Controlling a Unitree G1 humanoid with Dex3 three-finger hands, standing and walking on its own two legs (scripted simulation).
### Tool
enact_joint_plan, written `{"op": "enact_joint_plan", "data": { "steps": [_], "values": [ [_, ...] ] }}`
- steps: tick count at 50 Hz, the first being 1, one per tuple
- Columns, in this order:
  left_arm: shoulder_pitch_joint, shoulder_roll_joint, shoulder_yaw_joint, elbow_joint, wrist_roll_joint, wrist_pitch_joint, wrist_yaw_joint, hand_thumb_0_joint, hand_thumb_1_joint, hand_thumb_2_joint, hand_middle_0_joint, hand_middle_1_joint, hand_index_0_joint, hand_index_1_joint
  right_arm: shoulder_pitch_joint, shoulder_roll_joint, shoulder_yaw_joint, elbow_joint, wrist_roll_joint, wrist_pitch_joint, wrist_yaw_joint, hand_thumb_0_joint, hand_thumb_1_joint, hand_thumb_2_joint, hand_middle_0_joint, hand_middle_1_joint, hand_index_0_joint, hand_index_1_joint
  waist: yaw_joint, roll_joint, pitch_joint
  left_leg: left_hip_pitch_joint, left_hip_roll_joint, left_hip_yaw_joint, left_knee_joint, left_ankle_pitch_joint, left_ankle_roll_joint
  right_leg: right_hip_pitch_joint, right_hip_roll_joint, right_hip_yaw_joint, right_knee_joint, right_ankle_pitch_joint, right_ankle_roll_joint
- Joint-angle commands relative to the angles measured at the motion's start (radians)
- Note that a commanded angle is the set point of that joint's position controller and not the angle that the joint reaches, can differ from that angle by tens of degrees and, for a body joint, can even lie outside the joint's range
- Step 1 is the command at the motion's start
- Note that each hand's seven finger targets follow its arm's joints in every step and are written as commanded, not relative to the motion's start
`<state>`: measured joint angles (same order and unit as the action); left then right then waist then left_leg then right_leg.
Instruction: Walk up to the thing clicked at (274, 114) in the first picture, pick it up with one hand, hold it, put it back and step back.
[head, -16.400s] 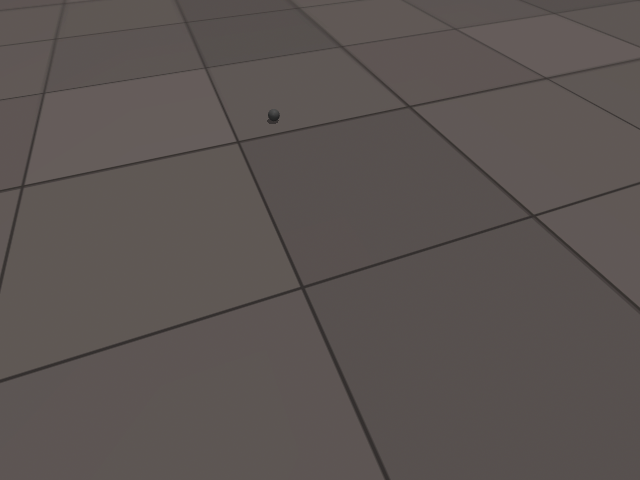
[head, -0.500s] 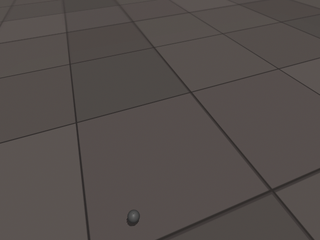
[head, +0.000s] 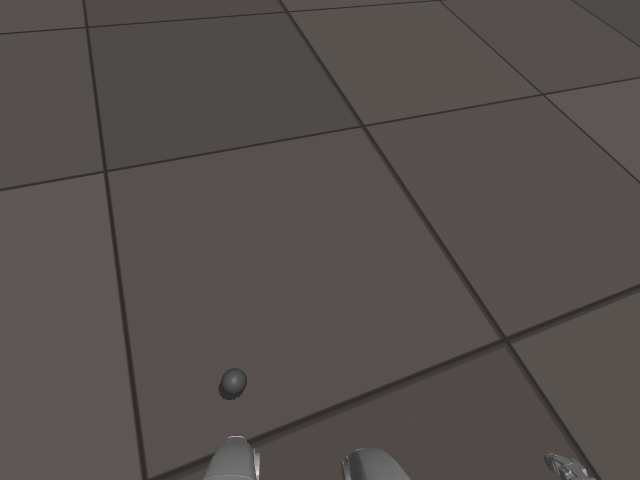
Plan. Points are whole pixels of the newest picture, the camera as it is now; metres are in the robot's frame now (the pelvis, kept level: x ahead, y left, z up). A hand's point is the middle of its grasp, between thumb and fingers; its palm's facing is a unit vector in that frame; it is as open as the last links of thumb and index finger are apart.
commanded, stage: walk up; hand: left
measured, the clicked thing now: (234, 381) +0.43 +0.20 -0.70
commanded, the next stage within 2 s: stand in 1.50 s
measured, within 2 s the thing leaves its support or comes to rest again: neither
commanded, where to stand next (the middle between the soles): +0.04 +0.01 m, yaw +1 degrees
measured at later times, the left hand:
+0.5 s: hand out of the picture -0.01 +0.31 -0.10, palm faces +0.01 -0.86 -0.51, open 7.4 cm
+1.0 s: hand out of the picture +0.13 +0.29 -0.15, palm faces -0.10 -0.94 -0.32, open 7.4 cm
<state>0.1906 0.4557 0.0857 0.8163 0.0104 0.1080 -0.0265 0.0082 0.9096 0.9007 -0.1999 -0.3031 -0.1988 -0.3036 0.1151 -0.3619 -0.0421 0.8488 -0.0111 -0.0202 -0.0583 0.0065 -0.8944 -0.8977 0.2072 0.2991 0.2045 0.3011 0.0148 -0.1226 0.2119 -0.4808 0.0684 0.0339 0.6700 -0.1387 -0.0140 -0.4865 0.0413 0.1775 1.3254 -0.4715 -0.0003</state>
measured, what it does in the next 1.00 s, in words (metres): steps on the spot: right foot, then left foot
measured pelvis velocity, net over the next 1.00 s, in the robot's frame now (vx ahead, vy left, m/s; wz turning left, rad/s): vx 0.02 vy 0.03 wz -0.04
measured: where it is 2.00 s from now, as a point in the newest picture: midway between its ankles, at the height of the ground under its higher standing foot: outside the picture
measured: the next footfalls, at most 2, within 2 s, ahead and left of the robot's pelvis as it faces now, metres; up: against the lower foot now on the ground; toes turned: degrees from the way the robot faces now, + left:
right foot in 0.12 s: +0.00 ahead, -0.18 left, +0.00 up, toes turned +1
left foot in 0.54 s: +0.10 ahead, +0.13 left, +0.00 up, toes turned +1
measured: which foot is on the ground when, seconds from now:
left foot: down 0.00-0.16, up 0.18-0.52, down 0.54-1.00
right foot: up 0.00-0.10, down 0.12-0.56, up 0.58-1.00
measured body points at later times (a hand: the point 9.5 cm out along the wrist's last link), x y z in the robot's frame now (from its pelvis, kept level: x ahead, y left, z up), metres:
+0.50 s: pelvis +0.00 +0.00 +0.02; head +0.03 -0.03 +0.46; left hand -0.01 +0.35 -0.06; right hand +0.07 -0.33 -0.12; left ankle +0.04 +0.13 -0.69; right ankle -0.04 -0.18 -0.70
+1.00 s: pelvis +0.02 +0.03 +0.02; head +0.11 +0.07 +0.46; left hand +0.13 +0.34 -0.13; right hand +0.12 -0.30 -0.06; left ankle +0.06 +0.13 -0.71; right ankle +0.05 -0.14 -0.64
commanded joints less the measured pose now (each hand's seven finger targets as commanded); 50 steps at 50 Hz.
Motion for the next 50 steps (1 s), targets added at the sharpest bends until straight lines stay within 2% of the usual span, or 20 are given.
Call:
{"op": "enact_joint_plan", "data": {
  "steps": [1, 4, 6, 7, 8, 9, 12, 17, 19, 23, 25, 27, 28, 29, 30, 32, 35, 38, 42, 50],
  "values": [
    [0.184, 0.137, 0.040, 0.005, -0.017, -0.029, 0.007, 0.000, 0.900, 0.900, -0.200, -0.300, -0.200, -0.300, -0.010, -0.313, -0.090, -0.088, -0.023, -0.010, 0.001, 0.000, -0.900, -0.900, 0.200, 0.300, 0.200, 0.300, 0.002, 0.409, -0.285, 0.148, 0.174, -0.169, -0.235, -0.260, 0.215, 0.090, -0.063, -0.071, -0.285, -0.016, 0.009],
    [0.269, 0.147, 0.049, 0.070, -0.018, -0.076, 0.019, 0.000, 0.900, 0.900, -0.200, -0.300, -0.200, -0.300, -0.048, -0.323, -0.091, -0.105, -0.043, 0.033, 0.039, 0.000, -0.900, -0.900, 0.200, 0.300, 0.200, 0.300, 0.014, 0.465, -0.300, 0.092, 0.174, -0.176, -0.165, -0.390, 0.224, 0.226, -0.057, -0.186, -0.585, -0.090, 0.017],
    [0.297, 0.168, 0.065, 0.121, 0.002, -0.104, 0.033, 0.000, 0.900, 0.900, -0.200, -0.300, -0.200, -0.300, -0.008, -0.258, -0.076, -0.095, -0.038, 0.065, 0.045, 0.000, -0.900, -0.900, 0.200, 0.300, 0.200, 0.300, 0.036, 0.231, -0.221, -0.096, 0.064, -0.087, 0.086, -0.482, 0.170, 0.334, -0.021, -0.165, -0.814, 0.024, 0.019],
    [0.256, 0.233, 0.084, 0.094, 0.024, -0.111, 0.042, 0.000, 0.900, 0.900, -0.200, -0.300, -0.200, -0.300, 0.014, -0.176, -0.049, -0.111, -0.022, 0.068, 0.045, 0.000, -0.900, -0.900, 0.200, 0.300, 0.200, 0.300, 0.038, -0.013, -0.141, -0.267, -0.037, -0.014, 0.277, -0.522, 0.106, 0.286, -0.150, 0.108, -0.951, -0.156, -0.042],
    [0.160, 0.366, 0.102, 0.025, 0.038, -0.112, 0.051, 0.000, 0.900, 0.900, -0.200, -0.300, -0.200, -0.300, -0.078, -0.184, -0.053, -0.140, -0.011, 0.070, 0.039, 0.000, -0.900, -0.900, 0.200, 0.300, 0.200, 0.300, 0.068, -0.122, -0.060, -0.259, -0.100, -0.163, 0.400, -0.455, 0.039, -0.021, -0.404, 0.517, -1.101, -0.301, -0.163],
    [-0.002, 0.414, 0.094, -0.020, 0.045, -0.116, 0.059, 0.000, 0.900, 0.900, -0.200, -0.300, -0.200, -0.300, -0.096, -0.275, -0.086, -0.118, -0.014, 0.067, 0.032, 0.000, -0.900, -0.900, 0.200, 0.300, 0.200, 0.300, 0.028, -0.124, 0.006, -0.134, -0.056, -0.236, 0.506, -0.417, 0.015, -0.212, -0.480, 0.616, -1.154, -0.375, -0.259],
    [-0.044, 0.215, 0.058, 0.020, 0.032, -0.155, 0.072, 0.000, 0.900, 0.900, -0.200, -0.300, -0.200, -0.300, 0.066, -0.242, -0.083, -0.010, 0.014, 0.053, 0.056, 0.000, -0.900, -0.900, 0.200, 0.300, 0.200, 0.300, -0.067, 0.016, -0.038, -0.117, -0.075, -0.202, 0.458, -0.226, 0.019, 0.052, -0.243, 0.140, -0.916, 0.082, -0.142],
    [0.249, 0.265, 0.098, 0.039, 0.027, -0.193, 0.053, 0.000, 0.900, 0.900, -0.200, -0.300, -0.200, -0.300, -0.028, -0.291, -0.093, -0.076, -0.023, 0.024, 0.108, 0.000, -0.900, -0.900, 0.200, 0.300, 0.200, 0.300, 0.100, -0.137, -0.146, -0.356, -0.054, -0.114, 0.327, -0.286, -0.001, 0.554, -0.299, 0.278, -0.971, -0.213, -0.209],
    [0.284, 0.231, 0.089, 0.038, 0.019, -0.192, 0.051, 0.000, 0.900, 0.900, -0.200, -0.300, -0.200, -0.300, -0.054, -0.268, -0.084, -0.090, -0.024, 0.007, 0.114, 0.000, -0.900, -0.900, 0.200, 0.300, 0.200, 0.300, 0.115, -0.138, -0.138, -0.356, -0.043, -0.104, 0.228, -0.332, -0.001, 0.617, -0.323, 0.262, -0.932, 0.010, -0.231],
    [0.269, 0.260, 0.073, 0.009, 0.005, -0.191, 0.047, 0.000, 0.900, 0.900, -0.200, -0.300, -0.200, -0.300, -0.027, -0.227, -0.077, -0.106, -0.020, -0.008, 0.129, 0.000, -0.900, -0.900, 0.200, 0.300, 0.200, 0.300, 0.075, -0.145, -0.130, -0.127, -0.044, -0.055, 0.061, -0.345, 0.022, 0.480, -0.325, 0.119, -0.870, 0.482, -0.221],
    [0.167, 0.269, 0.056, -0.026, -0.002, -0.186, 0.047, 0.000, 0.900, 0.900, -0.200, -0.300, -0.200, -0.300, 0.098, -0.231, -0.092, -0.079, -0.016, -0.009, 0.132, 0.000, -0.900, -0.900, 0.200, 0.300, 0.200, 0.300, -0.019, -0.123, -0.179, 0.131, -0.063, 0.004, -0.057, -0.237, 0.042, 0.323, -0.308, 0.031, -0.812, 0.551, -0.185],
    [0.140, 0.197, 0.025, -0.053, -0.003, -0.179, 0.051, 0.000, 0.900, 0.900, -0.200, -0.300, -0.200, -0.300, 0.344, -0.285, -0.129, -0.002, -0.022, -0.012, 0.119, 0.000, -0.900, -0.900, 0.200, 0.300, 0.200, 0.300, -0.149, 0.145, -0.302, 0.542, -0.099, -0.006, -0.216, -0.125, 0.055, 0.114, -0.185, -0.116, -0.423, 0.446, -0.108],
    [0.179, 0.097, -0.005, -0.069, -0.015, -0.182, 0.056, 0.000, 0.900, 0.900, -0.200, -0.300, -0.200, -0.300, 0.367, -0.342, -0.145, -0.013, -0.038, -0.015, 0.107, 0.000, -0.900, -0.900, 0.200, 0.300, 0.200, 0.300, -0.147, 0.370, -0.299, 0.663, 0.078, -0.334, -0.285, -0.183, 0.114, -0.139, -0.062, -0.139, -0.252, 0.045, -0.045],
    [0.167, 0.138, -0.003, -0.072, -0.013, -0.177, 0.069, 0.000, 0.900, 0.900, -0.200, -0.300, -0.200, -0.300, 0.342, -0.402, -0.148, -0.046, -0.025, -0.013, 0.097, 0.000, -0.900, -0.900, 0.200, 0.300, 0.200, 0.300, -0.135, 0.372, -0.284, 0.593, 0.275, -0.648, -0.368, -0.266, 0.211, -0.240, -0.011, -0.132, -0.182, -0.111, -0.036],
    [0.147, 0.229, 0.012, -0.049, -0.006, -0.171, 0.081, 0.000, 0.900, 0.900, -0.200, -0.300, -0.200, -0.300, 0.290, -0.419, -0.152, -0.061, 0.002, -0.007, 0.101, 0.000, -0.900, -0.900, 0.200, 0.300, 0.200, 0.300, -0.118, 0.297, -0.222, 0.423, 0.329, -0.692, -0.387, -0.349, 0.298, -0.179, -0.071, -0.062, -0.126, -0.133, -0.056],
    [0.168, 0.223, 0.011, -0.014, -0.006, -0.169, 0.064, 0.000, 0.900, 0.900, -0.200, -0.300, -0.200, -0.300, 0.196, -0.332, -0.118, -0.083, 0.013, -0.014, 0.088, 0.000, -0.900, -0.900, 0.200, 0.300, 0.200, 0.300, -0.046, 0.171, -0.085, 0.290, 0.250, -0.499, -0.376, -0.243, 0.265, -0.148, -0.103, -0.023, -0.118, -0.013, -0.053],
    [0.184, 0.161, 0.015, 0.029, -0.010, -0.127, 0.039, 0.000, 0.900, 0.900, -0.200, -0.300, -0.200, -0.300, 0.201, -0.277, -0.075, -0.052, 0.024, -0.067, 0.051, 0.000, -0.900, -0.900, 0.200, 0.300, 0.200, 0.300, -0.011, 0.100, -0.052, 0.250, 0.186, -0.307, -0.293, 0.276, 0.129, -0.084, -0.122, -0.006, -0.255, 0.121, -0.036],
    [0.160, 0.148, 0.032, -0.006, 0.000, -0.073, 0.036, 0.000, 0.900, 0.900, -0.200, -0.300, -0.200, -0.300, 0.163, -0.307, -0.080, -0.053, 0.022, -0.060, 0.008, 0.000, -0.900, -0.900, 0.200, 0.300, 0.200, 0.300, 0.014, 0.184, -0.063, 0.203, 0.224, -0.221, -0.236, 0.690, 0.185, -0.042, -0.054, 0.005, -0.149, 0.131, -0.001],
    [0.130, 0.143, 0.028, -0.023, -0.020, -0.040, 0.044, 0.000, 0.900, 0.900, -0.200, -0.300, -0.200, -0.300, 0.098, -0.292, -0.078, -0.093, 0.008, -0.039, -0.004, 0.000, -0.900, -0.900, 0.200, 0.300, 0.200, 0.300, 0.007, 0.284, -0.140, 0.177, 0.179, -0.133, -0.229, 0.644, 0.194, -0.005, 0.031, 0.034, -0.079, 0.116, -0.003],
    [-0.042, 0.153, 0.022, -0.081, 0.004, -0.055, 0.043, 0.000, 0.900, 0.900, -0.200, -0.300, -0.200, -0.300, 0.161, -0.312, -0.096, -0.094, 0.005, -0.009, -0.008, 0.000, -0.900, -0.900, 0.200, 0.300, 0.200, 0.300, -0.064, 0.279, -0.278, 0.505, 0.239, -0.227, -0.081, 0.592, 0.255, -0.115, -0.022, -0.022, -0.332, 0.036, 0.015]
  ]
}}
